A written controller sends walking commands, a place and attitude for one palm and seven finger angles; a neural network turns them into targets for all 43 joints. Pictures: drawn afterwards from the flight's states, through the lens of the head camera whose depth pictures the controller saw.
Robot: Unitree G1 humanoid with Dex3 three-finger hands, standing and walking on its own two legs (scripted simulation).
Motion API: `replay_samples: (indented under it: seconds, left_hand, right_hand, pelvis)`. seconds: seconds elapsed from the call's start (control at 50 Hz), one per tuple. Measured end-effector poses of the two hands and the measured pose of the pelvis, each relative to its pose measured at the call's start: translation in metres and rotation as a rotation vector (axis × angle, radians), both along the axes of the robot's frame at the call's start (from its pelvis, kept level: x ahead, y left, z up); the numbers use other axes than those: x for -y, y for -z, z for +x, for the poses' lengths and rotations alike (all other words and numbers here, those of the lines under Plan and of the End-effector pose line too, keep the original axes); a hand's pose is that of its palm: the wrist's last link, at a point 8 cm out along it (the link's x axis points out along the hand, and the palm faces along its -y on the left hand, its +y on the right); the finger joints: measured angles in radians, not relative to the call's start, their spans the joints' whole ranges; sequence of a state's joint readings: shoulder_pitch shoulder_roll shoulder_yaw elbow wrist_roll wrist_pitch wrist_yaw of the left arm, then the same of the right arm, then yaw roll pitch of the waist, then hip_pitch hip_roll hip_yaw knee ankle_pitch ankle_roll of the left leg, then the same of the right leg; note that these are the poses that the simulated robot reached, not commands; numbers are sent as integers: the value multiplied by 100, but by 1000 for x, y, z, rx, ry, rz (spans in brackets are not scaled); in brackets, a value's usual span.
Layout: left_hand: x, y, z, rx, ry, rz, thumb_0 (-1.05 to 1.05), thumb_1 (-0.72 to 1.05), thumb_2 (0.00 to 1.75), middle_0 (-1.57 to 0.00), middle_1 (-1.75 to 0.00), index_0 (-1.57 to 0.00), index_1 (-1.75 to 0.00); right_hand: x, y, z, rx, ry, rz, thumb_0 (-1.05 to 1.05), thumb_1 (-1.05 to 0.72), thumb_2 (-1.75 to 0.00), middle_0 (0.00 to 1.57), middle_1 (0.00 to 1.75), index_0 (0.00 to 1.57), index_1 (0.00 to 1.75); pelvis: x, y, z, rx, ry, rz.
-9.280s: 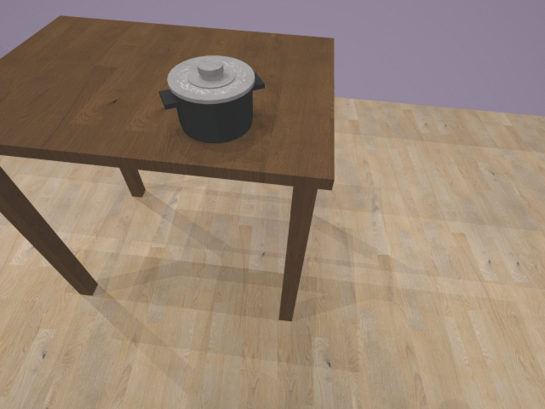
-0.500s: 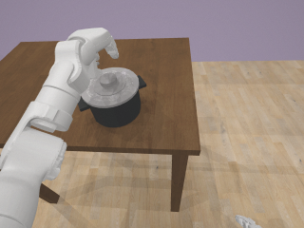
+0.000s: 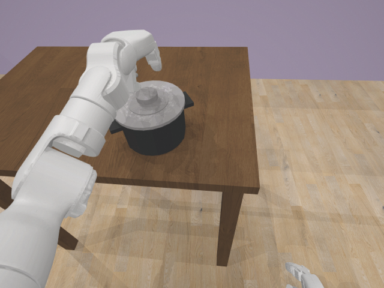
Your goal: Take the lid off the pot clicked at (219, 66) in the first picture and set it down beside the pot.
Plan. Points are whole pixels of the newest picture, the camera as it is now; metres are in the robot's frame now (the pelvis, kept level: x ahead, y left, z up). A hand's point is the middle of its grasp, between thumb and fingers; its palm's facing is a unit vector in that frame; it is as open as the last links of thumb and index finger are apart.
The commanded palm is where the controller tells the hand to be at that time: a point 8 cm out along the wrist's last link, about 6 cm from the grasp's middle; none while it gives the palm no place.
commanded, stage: lower the open fingers around the knob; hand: left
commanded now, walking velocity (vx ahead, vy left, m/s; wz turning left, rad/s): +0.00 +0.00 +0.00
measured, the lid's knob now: (146, 95) +0.49 +0.11 +0.15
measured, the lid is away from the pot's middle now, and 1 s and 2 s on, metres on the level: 0.00 0.00 0.00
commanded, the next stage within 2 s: close the fingers and squeeze the knob in 0.78 s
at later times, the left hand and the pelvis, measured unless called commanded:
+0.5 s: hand (143, 90) +0.47 +0.11 +0.18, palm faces -0.32 -0.07 -0.94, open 9.9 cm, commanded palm +0.45 +0.12 +0.25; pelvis +0.01 -0.01 +0.00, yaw -1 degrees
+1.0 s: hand (141, 93) +0.47 +0.12 +0.18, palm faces -0.32 -0.07 -0.94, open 9.9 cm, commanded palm +0.45 +0.12 +0.24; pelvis +0.01 +0.00 +0.00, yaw +0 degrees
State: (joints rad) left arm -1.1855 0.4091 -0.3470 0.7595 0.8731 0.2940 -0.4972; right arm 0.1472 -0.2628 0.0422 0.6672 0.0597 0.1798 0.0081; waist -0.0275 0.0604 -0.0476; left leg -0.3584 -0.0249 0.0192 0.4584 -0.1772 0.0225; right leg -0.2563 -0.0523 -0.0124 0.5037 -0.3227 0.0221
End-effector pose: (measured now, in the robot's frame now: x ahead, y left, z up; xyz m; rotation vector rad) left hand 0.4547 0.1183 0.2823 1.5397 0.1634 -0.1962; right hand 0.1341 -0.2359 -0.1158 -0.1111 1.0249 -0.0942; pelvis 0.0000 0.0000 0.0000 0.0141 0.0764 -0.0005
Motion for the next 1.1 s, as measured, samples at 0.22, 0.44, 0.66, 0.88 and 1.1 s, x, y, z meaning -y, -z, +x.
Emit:
replay_samples:
  seconds: [0.22,0.44,0.66,0.88,1.1]
  left_hand:
    - [12,16,7,-51,-8,-26,0,-36,167,-89,-9,-89,-8]
    - [7,35,10,-89,-31,-34,0,-35,167,-89,-9,-89,-8]
    - [0,44,10,-97,-49,-39,0,-35,167,-89,-9,-89,-8]
    - [-1,46,10,-96,-48,-30,0,-35,167,-88,-8,-88,-8]
    - [-1,47,13,-106,-50,-34,0,-19,131,-71,-42,-71,-41]
  right_hand:
    - [12,9,-34,-71,54,-16,1,-90,-90,20,29,20,30]
    - [20,4,-24,-33,66,-32,1,-90,-90,20,29,20,30]
    - [21,-1,-2,-13,39,-45,1,-90,-90,20,29,20,30]
    - [15,1,-1,-27,34,-29,1,-90,-90,20,29,20,30]
    - [12,5,-12,-55,45,-29,1,-90,-90,20,29,20,30]
  pelvis:
    - [0,-1,3,-2,13,4]
    - [4,0,5,-2,20,5]
    - [7,1,7,-9,8,1]
    - [5,1,9,-13,5,0]
    - [4,1,7,-15,8,0]
